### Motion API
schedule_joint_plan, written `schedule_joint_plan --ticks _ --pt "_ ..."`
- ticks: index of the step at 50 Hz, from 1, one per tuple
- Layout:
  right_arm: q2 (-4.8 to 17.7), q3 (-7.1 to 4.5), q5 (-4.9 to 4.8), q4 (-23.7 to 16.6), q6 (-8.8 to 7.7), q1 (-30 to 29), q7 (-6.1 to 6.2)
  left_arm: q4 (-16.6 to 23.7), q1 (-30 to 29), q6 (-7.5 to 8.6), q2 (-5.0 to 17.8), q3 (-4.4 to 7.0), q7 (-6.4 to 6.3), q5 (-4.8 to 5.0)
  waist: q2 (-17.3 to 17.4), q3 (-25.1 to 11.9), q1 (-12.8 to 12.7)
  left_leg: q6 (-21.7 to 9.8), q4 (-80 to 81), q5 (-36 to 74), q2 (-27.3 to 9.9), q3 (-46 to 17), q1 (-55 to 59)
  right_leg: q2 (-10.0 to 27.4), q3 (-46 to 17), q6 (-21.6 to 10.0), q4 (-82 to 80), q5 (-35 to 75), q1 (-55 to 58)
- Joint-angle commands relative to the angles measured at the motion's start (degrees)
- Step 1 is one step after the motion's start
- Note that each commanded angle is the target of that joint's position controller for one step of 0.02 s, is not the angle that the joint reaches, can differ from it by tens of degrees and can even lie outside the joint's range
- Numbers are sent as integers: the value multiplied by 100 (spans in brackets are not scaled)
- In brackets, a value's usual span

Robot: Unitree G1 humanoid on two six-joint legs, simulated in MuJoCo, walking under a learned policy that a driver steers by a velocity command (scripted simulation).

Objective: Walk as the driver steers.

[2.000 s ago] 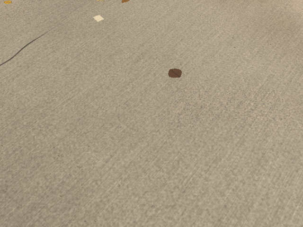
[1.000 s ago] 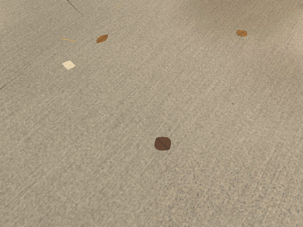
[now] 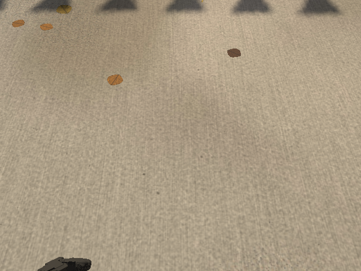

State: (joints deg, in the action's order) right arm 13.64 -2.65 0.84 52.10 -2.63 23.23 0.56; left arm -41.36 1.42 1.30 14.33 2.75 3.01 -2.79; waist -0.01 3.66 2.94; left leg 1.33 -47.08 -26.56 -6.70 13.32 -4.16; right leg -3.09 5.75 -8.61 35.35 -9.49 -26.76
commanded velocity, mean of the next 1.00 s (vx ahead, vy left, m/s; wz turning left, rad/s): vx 0.50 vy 0.00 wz -0.60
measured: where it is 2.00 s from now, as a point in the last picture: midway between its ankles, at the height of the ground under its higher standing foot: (294, 143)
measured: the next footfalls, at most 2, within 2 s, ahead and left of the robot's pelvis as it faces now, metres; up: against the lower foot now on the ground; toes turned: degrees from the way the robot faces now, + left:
left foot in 0.50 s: +0.48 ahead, +0.06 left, +0.00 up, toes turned -19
right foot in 1.04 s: +0.61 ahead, -0.27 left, +0.00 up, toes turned -40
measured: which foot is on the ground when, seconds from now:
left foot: up 0.00-0.48, down 0.50-1.00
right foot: down 0.00-0.50, up 0.52-1.00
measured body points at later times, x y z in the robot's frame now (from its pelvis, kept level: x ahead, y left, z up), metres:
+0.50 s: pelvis +0.28 +0.00 +0.01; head +0.31 -0.01 +0.46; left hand +0.32 +0.29 -0.11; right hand +0.45 -0.28 -0.07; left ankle +0.44 +0.07 -0.72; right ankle +0.09 -0.05 -0.71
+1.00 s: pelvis +0.52 -0.10 +0.01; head +0.55 -0.13 +0.46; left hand +0.83 -0.05 -0.07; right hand +0.34 -0.31 -0.12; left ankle +0.44 +0.07 -0.72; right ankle +0.58 -0.25 -0.70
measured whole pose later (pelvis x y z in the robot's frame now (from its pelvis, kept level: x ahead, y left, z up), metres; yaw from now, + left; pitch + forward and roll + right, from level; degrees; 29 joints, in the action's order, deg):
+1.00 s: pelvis +0.52 -0.10 +0.01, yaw -35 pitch +2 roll +1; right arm 14.8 -2.3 1.0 49.5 -3.6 23.8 0.4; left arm -38.3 1.1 -0.1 14.7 1.5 4.7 -2.6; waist -1.0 3.3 4.0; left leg 1.6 -17.1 -22.9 -1.8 16.1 5.2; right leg 1.0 4.8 -6.1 36.5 -9.3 -32.0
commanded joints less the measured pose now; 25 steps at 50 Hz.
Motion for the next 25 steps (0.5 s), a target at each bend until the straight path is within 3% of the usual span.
schedule_joint_plan --ticks 1,2,3,5,7,9,13,20,22,23,24,25 --pt "896 -185 39 -1073 -156 -809 -86 -174 2049 -89 1569 504 -219 176 -330 -1530 -1003 -52 -3491 -13 352 -1374 -4055 2167 -4083 -1353 -1838 3 4271" --pt "744 -119 -22 -1090 -220 -835 -100 -250 1793 -70 1293 433 -263 219 -186 -884 -755 -96 -3037 506 120 -1384 -3977 2002 -3309 -1188 -1865 629 3500" --pt "717 -116 -2 -984 -225 -690 -90 -240 1521 -30 1035 361 -280 230 48 -519 -462 -99 -2444 689 -59 -1406 -3577 1654 -2773 -922 -1962 1230 2779" --pt "691 -113 186 -898 -30 -397 -105 -172 1177 60 807 272 -295 276 -59 -460 -105 17 -1973 742 -152 -1448 -2900 1201 -2219 -758 -2124 1704 2016" --pt "630 -113 214 -947 114 -430 -147 -211 1335 167 856 274 -258 295 -97 -512 -65 115 -1716 879 -91 -1363 -2830 1044 -2105 -801 -2222 1924 1807" --pt "583 -101 196 -1082 164 -807 -162 -270 1576 199 970 305 -244 276 -125 -370 -162 187 -1315 1286 -64 -1319 -3068 947 -2117 -755 -2379 1605 1704" --pt "613 -88 174 -1396 166 -1761 -163 -393 2139 203 984 308 -250 280 -254 -131 -506 239 -346 2082 27 -1380 -3693 919 -2348 -611 -2443 1400 2120" --pt "629 12 94 -1849 32 -2820 -231 -489 2709 193 1099 323 -358 208 -376 -61 -842 60 994 2381 458 -1405 -3548 1021 -2687 -477 -1866 2381 2876" --pt "736 -6 75 -1834 -13 -2551 -207 -438 2520 191 1194 343 -401 197 -461 -92 -642 -72 1412 2171 578 -1460 -2834 1059 -2810 -287 -1645 2638 2763" --pt "817 -37 61 -1726 -36 -2145 -167 -385 2297 197 1252 352 -399 193 -498 -192 -421 -169 1603 1938 708 -1421 -2099 995 -2771 -144 -1382 3070 2508" --pt "965 -105 57 -1530 -70 -1516 -99 -355 2165 218 1300 357 -367 195 -430 -496 -152 -268 1734 1751 886 -1321 -1181 825 -2709 -13 -759 3626 2322" --pt "1142 -176 94 -1349 -145 -713 -21 -344 2061 256 1247 337 -308 245 -127 -962 283 -436 2050 1883 619 -1503 44 446 -2420 136 394 3381 1881"
Velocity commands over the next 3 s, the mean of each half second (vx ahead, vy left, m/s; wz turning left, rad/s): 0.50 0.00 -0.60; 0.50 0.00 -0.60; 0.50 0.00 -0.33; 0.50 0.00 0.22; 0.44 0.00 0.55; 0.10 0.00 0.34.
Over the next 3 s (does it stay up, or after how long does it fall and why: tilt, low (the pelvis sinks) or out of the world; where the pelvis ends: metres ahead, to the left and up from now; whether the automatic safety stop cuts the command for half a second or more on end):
stays up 1.23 -0.62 0.02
